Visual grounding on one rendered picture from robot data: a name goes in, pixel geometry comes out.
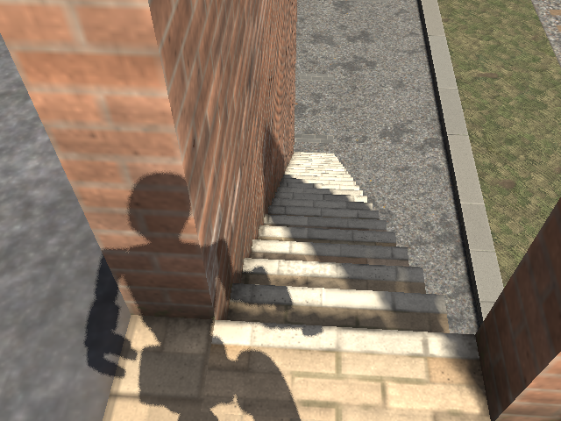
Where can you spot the stairs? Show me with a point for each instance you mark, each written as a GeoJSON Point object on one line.
{"type": "Point", "coordinates": [323, 257]}

